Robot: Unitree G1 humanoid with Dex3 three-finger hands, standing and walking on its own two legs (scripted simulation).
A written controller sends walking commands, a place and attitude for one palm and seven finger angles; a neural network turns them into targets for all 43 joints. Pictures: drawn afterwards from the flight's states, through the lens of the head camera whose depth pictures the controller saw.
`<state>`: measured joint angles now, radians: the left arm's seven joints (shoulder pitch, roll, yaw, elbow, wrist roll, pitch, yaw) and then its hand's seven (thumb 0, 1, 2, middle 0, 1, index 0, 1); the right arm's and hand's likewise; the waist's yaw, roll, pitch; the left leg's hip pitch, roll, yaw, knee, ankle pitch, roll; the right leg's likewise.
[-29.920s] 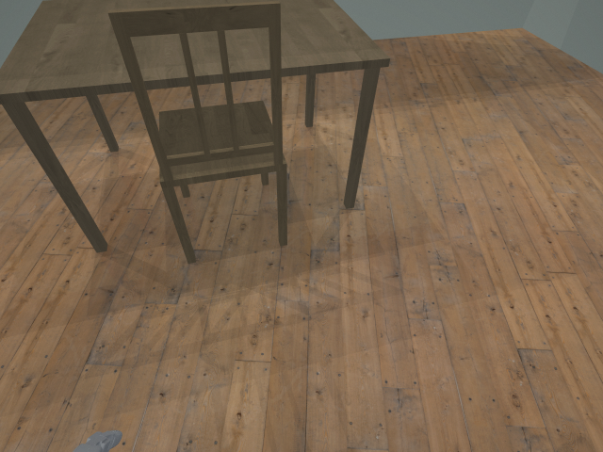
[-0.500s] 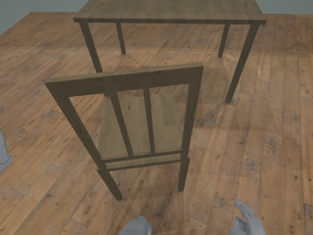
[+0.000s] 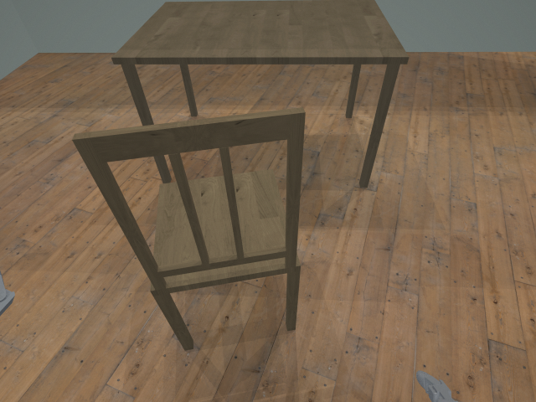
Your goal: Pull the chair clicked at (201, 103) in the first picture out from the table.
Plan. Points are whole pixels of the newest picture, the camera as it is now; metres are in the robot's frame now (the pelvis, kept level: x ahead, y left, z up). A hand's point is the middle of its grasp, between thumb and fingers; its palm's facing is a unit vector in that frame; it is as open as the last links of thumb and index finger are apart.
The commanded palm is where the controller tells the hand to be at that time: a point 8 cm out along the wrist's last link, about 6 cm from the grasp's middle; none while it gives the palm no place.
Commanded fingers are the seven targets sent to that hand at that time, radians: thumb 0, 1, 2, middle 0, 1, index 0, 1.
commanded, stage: stop stepping back and stand still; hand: left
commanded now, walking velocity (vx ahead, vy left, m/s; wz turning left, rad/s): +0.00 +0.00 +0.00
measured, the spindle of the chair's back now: (192, 216) +0.50 +0.21 -0.06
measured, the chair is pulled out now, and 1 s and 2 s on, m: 0.72 0.72 0.72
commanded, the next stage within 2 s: let the arm hang, fingers relaxed in 0.30 s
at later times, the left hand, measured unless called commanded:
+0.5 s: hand (65, 339) +0.19 +0.29 +0.05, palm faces +0.30 -0.80 -0.51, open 7.4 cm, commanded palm none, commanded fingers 0.00 0.90 0.90 -0.20 -0.30 -0.20 -0.30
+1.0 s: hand out of the picture -0.02 +0.19 -0.17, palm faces +0.07 -0.96 -0.25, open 7.2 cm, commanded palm none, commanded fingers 0.00 0.90 0.90 -0.20 -0.30 -0.20 -0.30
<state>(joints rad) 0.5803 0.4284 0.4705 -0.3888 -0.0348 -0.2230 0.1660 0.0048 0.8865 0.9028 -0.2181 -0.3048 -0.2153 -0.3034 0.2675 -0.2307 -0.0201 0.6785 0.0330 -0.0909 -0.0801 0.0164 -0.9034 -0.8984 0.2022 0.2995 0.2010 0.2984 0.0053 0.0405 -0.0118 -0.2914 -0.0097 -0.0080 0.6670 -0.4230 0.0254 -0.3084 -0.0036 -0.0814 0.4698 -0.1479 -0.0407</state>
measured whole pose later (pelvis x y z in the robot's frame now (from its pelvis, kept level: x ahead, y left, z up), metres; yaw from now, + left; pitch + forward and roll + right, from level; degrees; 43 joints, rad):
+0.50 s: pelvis -0.01 +0.01 -0.01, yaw +3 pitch +0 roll +0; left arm 0.35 0.36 0.24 0.05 0.04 -0.06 0.05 0.00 0.90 0.90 -0.20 -0.30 -0.20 -0.30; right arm 0.20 -0.27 -0.03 0.76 -0.01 -0.09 0.00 0.01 -0.90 -0.90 0.20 0.30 0.20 0.30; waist 0.01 0.07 -0.03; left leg -0.29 -0.03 -0.05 0.59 -0.30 0.01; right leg -0.37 -0.03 -0.10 0.54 -0.17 -0.03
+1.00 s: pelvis +0.01 +0.00 +0.00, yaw +3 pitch -1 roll +0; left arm 0.35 0.21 0.00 1.02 0.01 0.04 0.03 -0.01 0.93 0.90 -0.21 -0.30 -0.20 -0.30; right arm 0.40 -0.14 0.01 1.00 -0.01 0.01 -0.02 0.01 -0.91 -0.90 0.20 0.30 0.20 0.30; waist 0.01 0.02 0.03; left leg -0.21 -0.01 -0.06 0.50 -0.28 0.00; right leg -0.29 -0.01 -0.12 0.45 -0.16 -0.05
